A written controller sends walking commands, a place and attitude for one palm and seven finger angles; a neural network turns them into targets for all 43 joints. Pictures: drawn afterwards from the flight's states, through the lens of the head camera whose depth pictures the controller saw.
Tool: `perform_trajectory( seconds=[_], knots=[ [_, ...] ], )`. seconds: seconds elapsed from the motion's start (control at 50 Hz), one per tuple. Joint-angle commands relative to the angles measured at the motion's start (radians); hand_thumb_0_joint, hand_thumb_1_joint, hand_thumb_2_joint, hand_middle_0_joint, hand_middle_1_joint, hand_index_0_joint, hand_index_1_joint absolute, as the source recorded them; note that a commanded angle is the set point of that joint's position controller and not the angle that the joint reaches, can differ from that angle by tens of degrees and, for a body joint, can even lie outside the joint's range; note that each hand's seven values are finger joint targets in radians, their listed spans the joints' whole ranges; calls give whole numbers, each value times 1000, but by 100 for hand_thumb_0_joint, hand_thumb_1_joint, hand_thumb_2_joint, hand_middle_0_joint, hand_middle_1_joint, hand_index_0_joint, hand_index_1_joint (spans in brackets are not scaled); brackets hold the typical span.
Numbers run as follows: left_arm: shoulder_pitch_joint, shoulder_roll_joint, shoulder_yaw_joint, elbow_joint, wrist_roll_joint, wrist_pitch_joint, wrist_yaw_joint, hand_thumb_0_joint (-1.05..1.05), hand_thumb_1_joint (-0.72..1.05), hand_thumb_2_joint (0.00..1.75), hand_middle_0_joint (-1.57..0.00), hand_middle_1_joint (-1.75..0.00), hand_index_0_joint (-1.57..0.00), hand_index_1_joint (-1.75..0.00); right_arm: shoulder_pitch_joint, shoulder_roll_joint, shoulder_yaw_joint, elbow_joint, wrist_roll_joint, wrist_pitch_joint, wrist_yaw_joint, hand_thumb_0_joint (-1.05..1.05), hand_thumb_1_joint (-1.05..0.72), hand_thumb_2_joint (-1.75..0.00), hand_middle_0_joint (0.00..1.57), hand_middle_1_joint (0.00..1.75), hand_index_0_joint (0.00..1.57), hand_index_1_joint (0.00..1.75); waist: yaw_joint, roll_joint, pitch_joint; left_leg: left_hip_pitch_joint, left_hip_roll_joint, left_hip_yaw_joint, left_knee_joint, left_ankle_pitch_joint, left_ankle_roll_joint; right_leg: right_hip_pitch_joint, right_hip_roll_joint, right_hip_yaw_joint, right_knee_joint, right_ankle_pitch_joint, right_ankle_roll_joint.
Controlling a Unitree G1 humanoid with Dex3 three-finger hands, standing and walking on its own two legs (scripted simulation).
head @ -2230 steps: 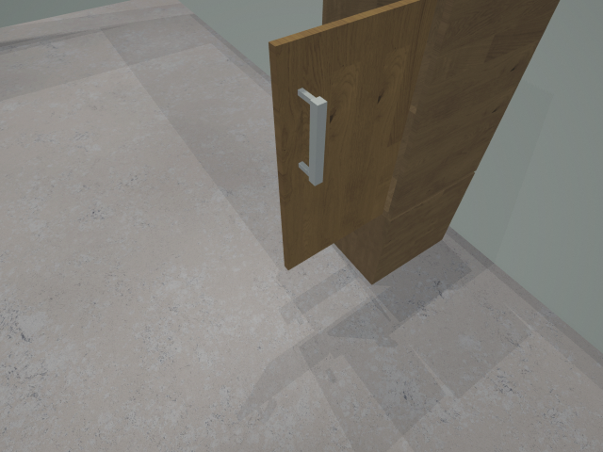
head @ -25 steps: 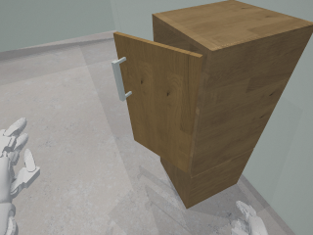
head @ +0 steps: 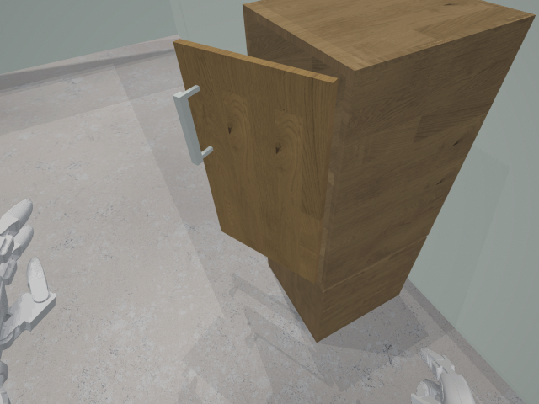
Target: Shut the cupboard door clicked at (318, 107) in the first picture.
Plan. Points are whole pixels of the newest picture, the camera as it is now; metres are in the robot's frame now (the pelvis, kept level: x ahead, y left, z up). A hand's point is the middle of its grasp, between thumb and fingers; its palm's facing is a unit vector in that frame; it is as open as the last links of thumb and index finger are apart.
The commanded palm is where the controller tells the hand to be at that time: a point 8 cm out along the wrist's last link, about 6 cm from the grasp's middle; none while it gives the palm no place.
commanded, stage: step back with the hand held close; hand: left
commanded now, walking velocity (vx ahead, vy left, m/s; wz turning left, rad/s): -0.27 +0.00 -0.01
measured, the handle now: (195, 126) +0.64 +0.22 +0.08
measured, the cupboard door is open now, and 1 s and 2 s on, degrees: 27 27 27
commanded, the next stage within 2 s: stop stepping back and stand still in 1.24 s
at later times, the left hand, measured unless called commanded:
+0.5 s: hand out of the picture +0.12 +0.31 +0.15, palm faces +0.47 -0.77 -0.44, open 7.4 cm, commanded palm +0.05 +0.34 +0.18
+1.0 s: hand out of the picture +0.01 +0.30 +0.16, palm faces +0.51 -0.77 -0.38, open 7.4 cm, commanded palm -0.04 +0.33 +0.18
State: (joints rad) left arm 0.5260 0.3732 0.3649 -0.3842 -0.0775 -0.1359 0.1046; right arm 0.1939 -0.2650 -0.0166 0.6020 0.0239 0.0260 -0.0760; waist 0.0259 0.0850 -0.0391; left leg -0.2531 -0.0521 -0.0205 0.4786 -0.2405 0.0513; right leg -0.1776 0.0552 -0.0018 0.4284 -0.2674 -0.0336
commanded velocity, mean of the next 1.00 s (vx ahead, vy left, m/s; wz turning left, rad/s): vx -0.34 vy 0.00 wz -0.03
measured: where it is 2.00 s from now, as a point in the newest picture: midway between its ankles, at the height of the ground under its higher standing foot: outside the picture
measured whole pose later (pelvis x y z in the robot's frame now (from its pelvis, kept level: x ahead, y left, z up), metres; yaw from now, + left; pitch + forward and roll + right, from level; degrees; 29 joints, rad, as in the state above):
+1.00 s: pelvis -0.16 +0.03 -0.02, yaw +4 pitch +1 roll -1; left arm 0.53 0.41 0.42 -0.54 -0.03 -0.25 0.16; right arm 0.24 -0.21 -0.02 0.63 -0.01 -0.02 -0.06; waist 0.00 -0.07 -0.05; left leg -0.48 -0.02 0.00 0.80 -0.42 0.00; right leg -0.42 0.01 0.05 0.60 -0.19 0.02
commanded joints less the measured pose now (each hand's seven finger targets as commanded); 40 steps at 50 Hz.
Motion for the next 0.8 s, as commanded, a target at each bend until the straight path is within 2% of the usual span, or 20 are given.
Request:
perform_trajectory(
  seconds=[0.0, 0.08, 0.12, 0.22, 0.28, 0.32, 0.36, 0.38, 0.4, 0.44, 0.48, 0.5, 0.52, 0.56, 0.58, 0.6, 0.68, 0.7, 0.74, 0.78],
  knots=[
    [-31, 252, 177, -241, -7, -65, 34, 0, 90, 90, -20, -30, -20, -30, -116, -91, -36, -194, 5, -21, -17, 0, -90, -90, 20, 30, 20, 30, -14, -55, -178, 93, 118, -56, -2, 515, -8, 49, -128, 52, 29, 535, 29],
    [5, 270, 205, -232, -12, -62, 40, 0, 90, 90, -20, -30, -20, -30, -116, -101, -44, -206, 5, -2, -19, 0, -90, -90, 20, 30, 20, 30, -14, -52, -162, 48, 124, -59, -20, 426, -6, 28, -119, 65, 23, 450, 31],
    [28, 250, 188, -224, -11, -64, 42, 0, 90, 90, -20, -30, -20, -30, -109, -99, -42, -214, 8, 1, -18, 0, -90, -90, 20, 30, 20, 30, -16, -56, -149, -8, 132, -73, -33, 380, -5, 40, -120, 66, 38, 396, 28],
    [17, 239, 172, -219, -4, -77, 48, 0, 90, 90, -20, -30, -20, -30, -106, -105, -39, -214, 8, -8, -19, 0, -90, -90, 20, 30, 20, 30, -23, -68, -80, -136, 139, -102, -85, 81, 13, 12, -110, 85, 3, 174, 29],
    [-22, 261, 194, -236, 12, -100, 56, 0, 90, 90, -20, -30, -20, -30, -106, -117, -42, -211, 1, -26, -24, 0, -90, -90, 20, 30, 20, 30, -28, -31, -29, -257, 142, -126, -135, -193, 33, 31, -95, 101, -21, 29, 30],
    [-43, 228, 164, -255, 27, -114, 57, 0, 90, 90, -20, -30, -20, -30, -97, -118, -36, -217, 1, -40, -24, 0, -90, -90, 20, 30, 20, 30, -31, 10, -11, -357, 166, -174, -183, -310, 48, 86, -75, 89, 30, -16, 32],
    [-68, 226, 175, -270, 44, -128, 59, 0, 90, 90, -20, -30, -20, -30, -94, -127, -38, -216, -5, -56, -30, 0, -90, -90, 20, 30, 20, 30, -27, 71, -10, -495, 211, -233, -266, -438, 74, 204, -30, 61, 141, 20, 43],
    [-84, 254, 202, -285, 51, -136, 59, 0, 90, 90, -20, -30, -20, -30, -101, -133, -40, -215, -8, -66, -33, 0, -90, -90, 20, 30, 20, 30, -21, 97, -15, -547, 226, -256, -297, -479, 85, 253, -9, 52, 189, 52, 48],
    [-100, 225, 180, -298, 54, -140, 56, 0, 90, 90, -20, -30, -20, -30, -86, -124, -38, -214, -10, -71, -33, 0, -90, -90, 20, 30, 20, 30, -24, 103, -18, -572, 233, -267, -303, -483, 88, 274, -6, 47, 223, 76, 48],
    [-110, 231, 195, -303, 61, -147, 55, 0, 90, 90, -20, -30, -20, -30, -76, -127, -44, -208, -17, -86, -31, 0, -90, -90, 20, 30, 20, 30, -22, 112, -27, -605, 247, -279, -303, -514, 95, 300, 7, 54, 269, 87, 50],
    [-85, 257, 222, -313, 58, -158, 51, 0, 90, 90, -20, -30, -20, -30, -72, -126, -48, -203, -19, -101, -23, 0, -90, -90, 20, 30, 20, 30, -22, 72, -45, -548, 229, -266, -259, -468, 87, 262, 2, 72, 233, 108, 42],
    [-78, 223, 193, -316, 51, -163, 47, 0, 90, 90, -20, -30, -20, -30, -72, -115, -43, -204, -15, -106, -19, 0, -90, -90, 20, 30, 20, 30, -28, 41, -42, -514, 216, -254, -237, -442, 76, 223, -6, 77, 218, 103, 36],
    [-67, 231, 207, -311, 52, -171, 47, 0, 90, 90, -20, -30, -20, -30, -76, -121, -47, -199, -17, -109, -17, 0, -90, -90, 20, 30, 20, 30, -26, 42, -46, -517, 220, -248, -232, -455, 76, 217, -5, 90, 221, 89, 36],
    [-42, 213, 196, -312, 39, -178, 45, 0, 90, 90, -20, -30, -20, -30, -64, -115, -46, -187, -15, -119, -10, 0, -90, -90, 20, 30, 20, 30, -31, 23, -80, -429, 199, -215, -192, -359, 54, 160, -20, 97, 193, 135, 25],
    [-42, 238, 222, -323, 41, -183, 44, 0, 90, 90, -20, -30, -20, -30, -69, -121, -52, -182, -16, -125, -8, 0, -90, -90, 20, 30, 20, 30, -26, 8, -118, -400, 206, -211, -190, -357, 54, 162, -13, 94, 202, 133, 29],
    [-37, 218, 205, -319, 37, -184, 42, 0, 90, 90, -20, -30, -20, -30, -68, -113, -48, -182, -15, -125, -9, 0, -90, -90, 20, 30, 20, 30, -29, 11, -117, -417, 211, -215, -189, -362, 56, 162, -17, 96, 217, 110, 29],
    [-33, 245, 248, -303, 45, -189, 42, 0, 90, 90, -20, -30, -20, -30, -80, -122, -55, -172, -24, -131, -9, 0, -90, -90, 20, 30, 20, 30, -25, 55, -90, -531, 238, -226, -215, -495, 65, 194, -5, 105, 256, 18, 22],
    [-48, 216, 221, -314, 43, -189, 39, 0, 90, 90, -20, -30, -20, -30, -80, -109, -50, -173, -22, -130, -8, 0, -90, -90, 20, 30, 20, 30, -28, 46, -80, -536, 237, -220, -214, -491, 58, 178, -9, 99, 259, 5, 17],
    [-57, 228, 233, -301, 43, -184, 42, 0, 90, 90, -20, -30, -20, -30, -80, -108, -52, -170, -25, -125, -9, 0, -90, -90, 20, 30, 20, 30, -27, 27, -60, -550, 231, -200, -181, -501, 52, 142, -25, 125, 244, -36, 6],
    [-68, 255, 249, -307, 48, -182, 44, 0, 90, 90, -20, -30, -20, -30, -78, -103, -57, -168, -27, -124, -7, 0, -90, -90, 20, 30, 20, 30, -29, -30, -44, -492, 185, -149, -86, -480, 27, 26, -75, 206, 143, -136, -23]
  ],
)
